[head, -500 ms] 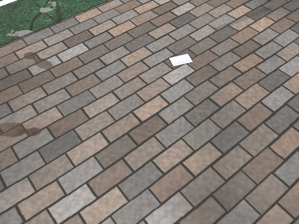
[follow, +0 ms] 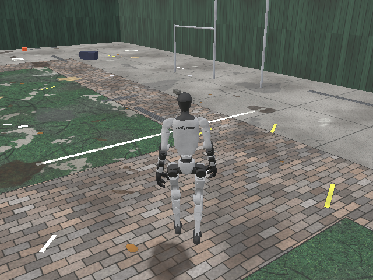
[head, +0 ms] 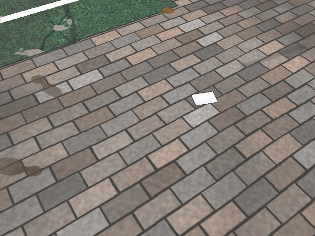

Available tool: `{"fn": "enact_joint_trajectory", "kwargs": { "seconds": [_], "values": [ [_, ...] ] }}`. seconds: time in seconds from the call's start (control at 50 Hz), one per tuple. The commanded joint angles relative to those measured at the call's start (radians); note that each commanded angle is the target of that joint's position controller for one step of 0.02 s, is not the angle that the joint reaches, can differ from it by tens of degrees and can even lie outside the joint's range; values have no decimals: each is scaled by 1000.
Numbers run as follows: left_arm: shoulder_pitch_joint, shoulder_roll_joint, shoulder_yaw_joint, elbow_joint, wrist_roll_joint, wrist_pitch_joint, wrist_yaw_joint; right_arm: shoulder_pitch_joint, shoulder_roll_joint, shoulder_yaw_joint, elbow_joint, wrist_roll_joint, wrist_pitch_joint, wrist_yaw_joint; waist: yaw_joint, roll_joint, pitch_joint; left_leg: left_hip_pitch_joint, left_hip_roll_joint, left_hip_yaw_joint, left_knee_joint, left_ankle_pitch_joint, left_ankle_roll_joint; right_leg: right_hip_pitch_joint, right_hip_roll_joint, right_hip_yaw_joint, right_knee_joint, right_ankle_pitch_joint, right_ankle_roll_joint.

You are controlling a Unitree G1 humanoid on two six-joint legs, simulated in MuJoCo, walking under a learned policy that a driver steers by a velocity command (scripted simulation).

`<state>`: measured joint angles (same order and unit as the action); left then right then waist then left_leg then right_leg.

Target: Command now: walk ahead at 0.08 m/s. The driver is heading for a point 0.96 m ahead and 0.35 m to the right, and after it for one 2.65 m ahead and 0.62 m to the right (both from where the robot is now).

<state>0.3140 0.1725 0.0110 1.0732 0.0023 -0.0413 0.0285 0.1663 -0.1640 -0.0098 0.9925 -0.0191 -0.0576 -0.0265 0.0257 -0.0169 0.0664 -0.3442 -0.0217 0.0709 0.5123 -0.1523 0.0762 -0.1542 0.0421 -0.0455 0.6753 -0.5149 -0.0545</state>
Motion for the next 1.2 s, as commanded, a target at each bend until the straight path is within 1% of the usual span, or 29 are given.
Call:
{"fn": "enact_joint_trajectory", "kwargs": {
  "seconds": [0.02,0.04,0.08,0.12,0.16,0.2,0.22,0.24,0.28,0.34,0.5,0.7,0.72,0.76,0.8,0.82,0.84,0.88,0.94,0.98,1.0,1.02,1.04,1.06,1.08,1.1,1.12,1.14,1.2],
  "values": [
    [73,79,22,0,16,37,5,120,-118,-14,7,0,12,-10,-33,114,-120,211,335,-359,-213,425,214,-155,-28,74,203,-118,15],
    [55,62,20,1,19,47,2,86,-110,-10,4,-3,18,-18,-11,109,-85,139,301,-313,-248,330,177,-127,-46,79,164,-61,25],
    [86,26,9,26,19,59,3,43,-104,-7,7,-3,25,-23,18,122,-78,87,237,-243,-271,215,118,-62,-47,60,57,16,45],
    [97,28,7,47,12,65,11,52,-108,-8,18,1,28,-20,12,114,-99,95,217,-225,-268,132,100,-23,-40,41,-29,84,52],
    [106,18,2,64,12,69,14,38,-121,-13,26,13,37,-17,23,101,-90,50,194,-213,-270,-73,69,43,-41,24,-171,219,48],
    [76,46,0,54,27,64,15,59,-120,-19,37,19,49,-11,3,75,-27,-24,165,-221,-296,-305,0,62,-90,84,-291,293,33],
    [56,68,1,45,28,58,13,75,-114,-23,40,23,57,-9,-20,51,17,-20,134,-204,-308,-320,-24,-15,-114,122,-312,215,22],
    [46,64,-1,51,19,52,11,76,-102,-23,45,22,62,-6,-28,-10,57,46,111,-173,-283,-242,-29,-119,-116,132,-334,160,17],
    [33,46,-7,53,12,35,12,111,-81,-20,66,12,59,-4,-45,-47,32,159,106,-157,-216,-105,-24,-160,-129,148,-383,171,18],
    [34,49,-7,50,9,22,17,129,-79,-18,87,8,51,-1,-50,-22,0,197,107,-150,-192,-24,-20,-134,-136,154,-396,218,11],
    [79,38,-9,59,8,22,17,148,-62,-8,125,10,50,-6,-37,10,12,177,107,-145,-193,-2,-31,-99,-134,145,-393,254,1],
    [101,22,-13,66,7,21,19,181,-48,-1,156,10,50,-11,-36,12,18,177,110,-145,-181,37,-35,-76,-132,138,-388,301,-3],
    [115,20,-13,70,9,21,18,188,-43,0,160,10,51,-10,-33,8,-1,182,100,-138,-179,-28,-34,-69,-125,138,-399,225,-7],
    [129,57,4,67,11,28,17,183,-55,-8,151,7,56,-7,-26,-29,24,131,47,-96,-109,-232,-21,-94,-116,162,-412,-30,-37],
    [165,87,21,59,11,36,14,143,-47,-12,122,-3,58,3,2,-83,101,-23,-3,-44,11,-353,-15,-98,-182,278,-484,-275,-95],
    [188,106,30,63,10,35,14,115,-21,-8,101,-12,53,10,15,-126,140,-91,-16,1,100,-303,-19,-79,-256,364,-537,-334,-133],
    [189,114,37,63,11,33,15,91,-15,-7,79,-22,45,16,19,-141,167,-143,16,2,178,-250,-16,-71,-315,420,-568,-320,-165],
    [187,116,45,57,22,18,11,61,-40,-17,43,-20,24,27,15,-111,164,-227,55,-24,249,-260,-8,-6,-345,435,-571,-201,-191],
    [163,116,52,49,21,-5,5,60,-48,-29,13,-3,-7,39,-8,-91,135,-151,53,-6,141,-236,-4,23,-302,337,-507,-12,-167],
    [107,119,55,34,11,-12,1,199,-30,-36,52,8,-17,41,-85,-64,99,141,-4,46,-18,-135,0,-123,-238,233,-404,85,-132],
    [94,98,49,25,12,-20,-3,325,-55,-52,94,7,-22,33,-134,-5,55,362,-5,6,-71,-138,2,-245,-183,181,-271,178,-106],
    [58,28,28,-14,6,-31,-16,470,-151,-78,114,-8,-31,17,-194,223,-7,525,230,-328,-256,-360,47,-401,-55,39,65,174,-52],
    [54,28,31,-52,17,-34,-22,567,-224,-95,145,-2,-18,16,-188,350,-35,554,415,-665,-389,-511,124,-562,28,-18,334,-34,-39],
    [10,75,43,-58,39,-27,-28,458,-159,-77,119,-8,-8,11,-126,162,38,432,416,-623,-377,-551,124,-578,-52,74,472,22,-60],
    [-4,52,40,-61,33,-30,-40,344,-130,-67,79,-7,-12,14,-83,78,83,340,383,-519,-385,-481,102,-568,-85,106,488,133,-65],
    [11,31,38,-53,23,-32,-46,277,-117,-61,57,-5,-20,15,-50,54,87,295,342,-406,-402,-358,75,-530,-106,114,464,211,-60],
    [20,31,42,-49,26,-28,-51,255,-95,-52,51,-1,-30,11,-33,55,78,287,311,-317,-408,-245,56,-510,-115,103,447,251,-51],
    [31,33,45,-45,30,-19,-54,256,-75,-43,53,0,-37,7,-24,61,61,297,281,-234,-401,-125,41,-499,-114,87,445,283,-42],
    [-23,31,52,-73,25,1,-57,334,-72,-34,83,2,-50,0,-25,77,39,363,257,-84,-359,217,18,-565,-100,47,449,344,-31]
  ]
}}
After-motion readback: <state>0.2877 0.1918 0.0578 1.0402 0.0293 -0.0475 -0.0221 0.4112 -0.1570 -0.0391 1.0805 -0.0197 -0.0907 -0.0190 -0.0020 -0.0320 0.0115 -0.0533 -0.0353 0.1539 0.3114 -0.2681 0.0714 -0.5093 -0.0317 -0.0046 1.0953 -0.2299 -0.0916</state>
